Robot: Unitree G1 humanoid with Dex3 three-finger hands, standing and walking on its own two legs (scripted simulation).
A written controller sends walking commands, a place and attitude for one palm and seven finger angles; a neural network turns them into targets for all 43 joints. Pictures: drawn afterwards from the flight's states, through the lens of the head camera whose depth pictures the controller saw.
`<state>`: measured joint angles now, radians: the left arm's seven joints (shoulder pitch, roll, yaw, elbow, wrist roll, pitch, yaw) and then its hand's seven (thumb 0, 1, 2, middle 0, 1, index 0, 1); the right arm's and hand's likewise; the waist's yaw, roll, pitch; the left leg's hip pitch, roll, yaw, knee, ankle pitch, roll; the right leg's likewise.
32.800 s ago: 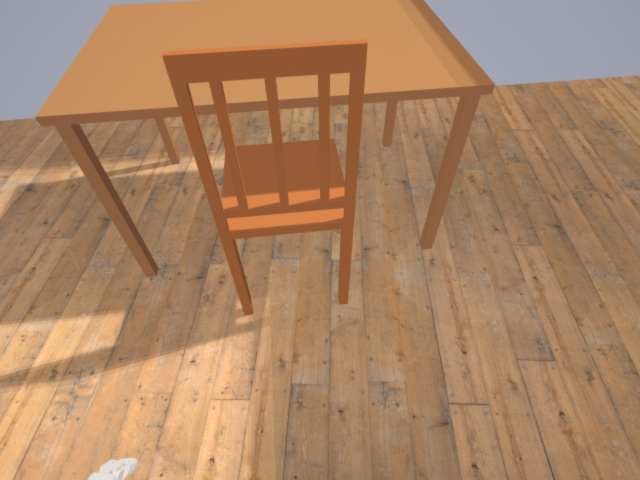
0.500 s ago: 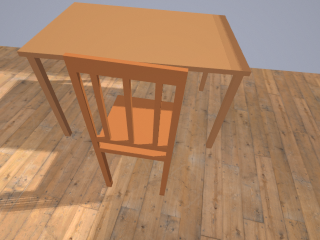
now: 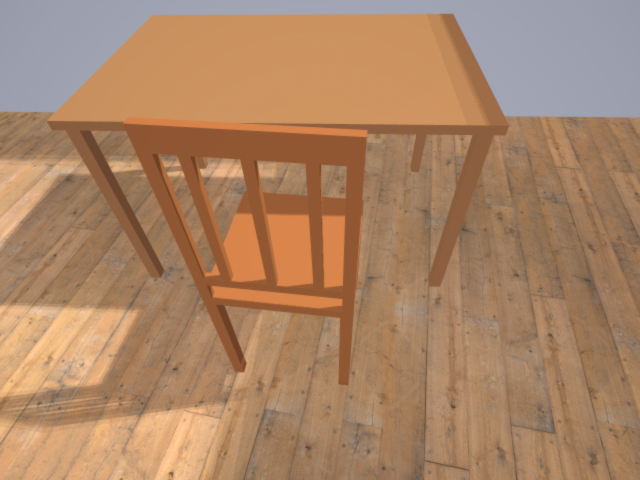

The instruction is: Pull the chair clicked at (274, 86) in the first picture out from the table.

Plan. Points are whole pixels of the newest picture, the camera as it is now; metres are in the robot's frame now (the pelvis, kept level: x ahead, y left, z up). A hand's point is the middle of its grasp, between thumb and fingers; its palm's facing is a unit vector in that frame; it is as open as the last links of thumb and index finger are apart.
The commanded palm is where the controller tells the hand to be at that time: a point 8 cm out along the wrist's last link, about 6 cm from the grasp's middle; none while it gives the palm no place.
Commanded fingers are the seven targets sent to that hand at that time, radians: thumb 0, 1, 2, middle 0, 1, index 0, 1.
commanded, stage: let the arm hang, fingers relaxed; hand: left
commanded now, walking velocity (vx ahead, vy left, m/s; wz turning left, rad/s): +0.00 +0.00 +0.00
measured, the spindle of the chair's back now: (262, 229) +0.57 +0.15 -0.07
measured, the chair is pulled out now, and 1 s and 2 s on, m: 0.17 0.17 0.17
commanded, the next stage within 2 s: look to check the result in 0.28 s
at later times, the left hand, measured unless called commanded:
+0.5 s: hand out of the picture +0.00 +0.15 -0.17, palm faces +0.02 -0.98 -0.19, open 7.3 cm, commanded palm none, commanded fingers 0.00 0.90 0.90 -0.20 -0.30 -0.20 -0.30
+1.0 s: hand out of the picture +0.02 +0.14 -0.17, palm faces +0.02 -0.98 -0.19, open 7.3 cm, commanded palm none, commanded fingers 0.00 0.90 0.90 -0.20 -0.30 -0.20 -0.30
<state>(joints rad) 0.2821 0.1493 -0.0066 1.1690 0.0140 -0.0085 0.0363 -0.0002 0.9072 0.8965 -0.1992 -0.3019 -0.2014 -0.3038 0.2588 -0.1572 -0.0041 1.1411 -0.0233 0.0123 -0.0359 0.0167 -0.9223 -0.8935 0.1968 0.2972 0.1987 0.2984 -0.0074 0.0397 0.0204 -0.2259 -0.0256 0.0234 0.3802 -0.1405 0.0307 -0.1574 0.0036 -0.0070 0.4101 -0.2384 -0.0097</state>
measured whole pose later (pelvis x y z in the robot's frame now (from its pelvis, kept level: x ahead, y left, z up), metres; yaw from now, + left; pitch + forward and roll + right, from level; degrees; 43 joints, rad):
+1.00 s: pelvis +0.03 -0.03 +0.00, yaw +0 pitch -1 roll +0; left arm 0.28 0.13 0.00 1.18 0.01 -0.03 0.04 0.00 0.90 0.90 -0.20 -0.30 -0.20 -0.30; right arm 0.24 -0.15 0.00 1.17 -0.02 0.00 -0.05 0.01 -0.91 -0.89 0.19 0.30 0.20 0.30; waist 0.00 0.01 0.02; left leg -0.16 0.01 0.02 0.35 -0.18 -0.01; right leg -0.08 0.04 -0.01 0.35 -0.25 -0.04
